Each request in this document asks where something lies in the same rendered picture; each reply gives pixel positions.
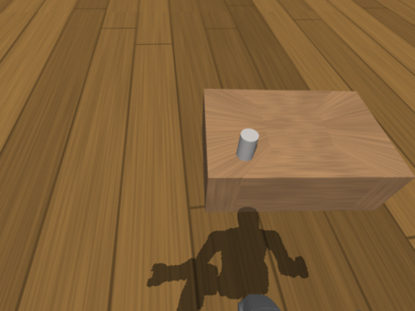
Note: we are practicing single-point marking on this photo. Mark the can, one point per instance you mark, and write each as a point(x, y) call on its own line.
point(247, 144)

